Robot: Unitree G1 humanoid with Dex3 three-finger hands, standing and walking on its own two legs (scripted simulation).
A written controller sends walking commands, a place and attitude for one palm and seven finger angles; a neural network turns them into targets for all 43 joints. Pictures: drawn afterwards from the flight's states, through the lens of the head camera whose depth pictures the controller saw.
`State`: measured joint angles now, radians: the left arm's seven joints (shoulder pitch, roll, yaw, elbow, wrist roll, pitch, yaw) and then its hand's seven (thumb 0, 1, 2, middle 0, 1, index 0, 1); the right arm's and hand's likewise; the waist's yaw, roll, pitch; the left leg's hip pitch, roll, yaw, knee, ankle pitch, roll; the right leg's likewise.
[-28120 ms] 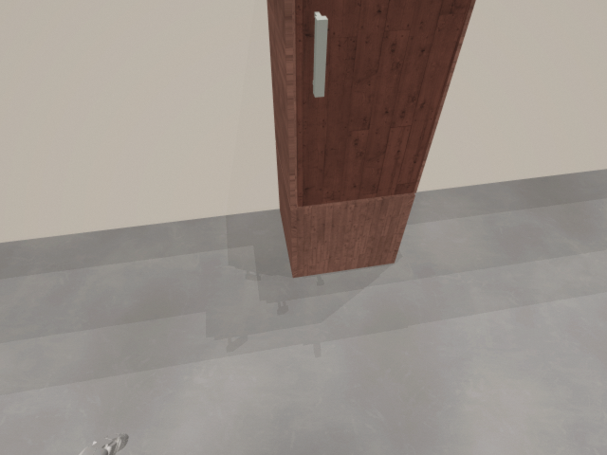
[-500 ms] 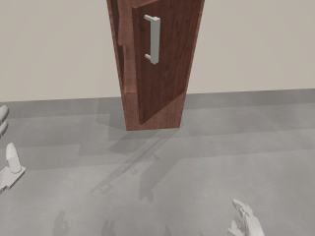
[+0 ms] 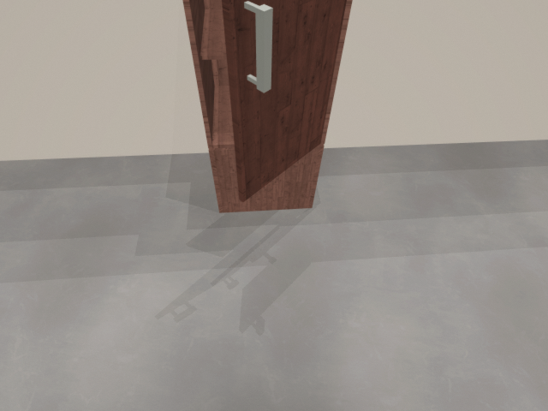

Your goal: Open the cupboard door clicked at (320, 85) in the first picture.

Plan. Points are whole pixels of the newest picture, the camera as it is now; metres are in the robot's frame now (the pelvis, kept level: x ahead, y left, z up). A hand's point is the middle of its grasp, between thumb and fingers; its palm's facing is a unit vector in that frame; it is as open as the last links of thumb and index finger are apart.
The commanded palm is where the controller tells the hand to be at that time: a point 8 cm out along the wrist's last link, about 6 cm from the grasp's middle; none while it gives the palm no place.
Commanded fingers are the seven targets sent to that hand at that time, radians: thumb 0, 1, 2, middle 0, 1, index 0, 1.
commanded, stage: let the arm hang, fingers relaxed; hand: left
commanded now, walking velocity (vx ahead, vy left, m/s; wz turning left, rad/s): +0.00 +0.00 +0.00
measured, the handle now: (257, 48) +0.74 +0.07 +0.14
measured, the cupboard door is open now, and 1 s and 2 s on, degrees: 42 42 42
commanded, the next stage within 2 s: look to check the result in 0.76 s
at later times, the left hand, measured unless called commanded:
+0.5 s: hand out of the picture +0.06 +0.21 -0.15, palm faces +0.00 -0.95 -0.32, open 7.4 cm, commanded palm none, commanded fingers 0.00 0.90 0.90 -0.20 -0.30 -0.20 -0.30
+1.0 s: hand out of the picture +0.10 +0.21 -0.14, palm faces -0.02 -0.95 -0.32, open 7.4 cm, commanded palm none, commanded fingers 0.00 0.90 0.90 -0.20 -0.30 -0.20 -0.30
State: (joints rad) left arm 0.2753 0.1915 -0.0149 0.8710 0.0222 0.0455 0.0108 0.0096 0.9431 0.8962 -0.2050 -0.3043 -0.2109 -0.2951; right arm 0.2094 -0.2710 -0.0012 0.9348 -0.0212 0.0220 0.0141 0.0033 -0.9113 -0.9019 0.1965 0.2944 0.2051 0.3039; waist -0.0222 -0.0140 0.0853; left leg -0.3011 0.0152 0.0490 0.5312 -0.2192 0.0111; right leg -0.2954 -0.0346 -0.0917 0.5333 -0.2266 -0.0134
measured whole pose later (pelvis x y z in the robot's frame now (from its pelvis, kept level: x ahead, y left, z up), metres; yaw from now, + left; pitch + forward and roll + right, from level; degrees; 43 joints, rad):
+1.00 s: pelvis +0.03 -0.02 +0.01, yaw +0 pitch -1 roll +0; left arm 0.13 0.28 0.02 1.13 0.01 -0.02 0.01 0.01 0.90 0.90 -0.20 -0.30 -0.21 -0.29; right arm 0.13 -0.30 -0.01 1.12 -0.02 0.00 -0.01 0.00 -0.91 -0.90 0.20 0.29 0.21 0.30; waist -0.01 0.03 0.07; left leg -0.14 0.04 0.05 0.33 -0.17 -0.03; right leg -0.14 0.01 -0.10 0.34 -0.18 -0.04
